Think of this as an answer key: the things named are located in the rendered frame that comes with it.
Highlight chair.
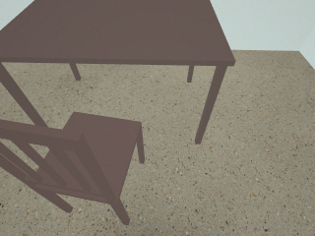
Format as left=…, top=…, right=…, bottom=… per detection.
left=0, top=111, right=145, bottom=225

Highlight table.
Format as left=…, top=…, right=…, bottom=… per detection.
left=0, top=0, right=236, bottom=145

